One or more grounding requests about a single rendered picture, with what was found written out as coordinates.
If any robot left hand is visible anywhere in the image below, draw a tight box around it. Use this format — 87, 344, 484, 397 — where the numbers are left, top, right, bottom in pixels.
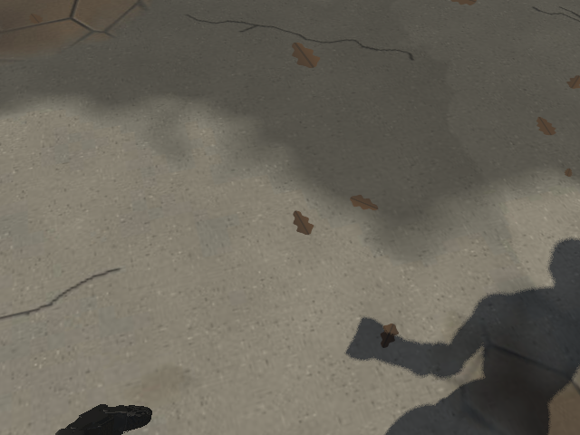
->
55, 404, 152, 435

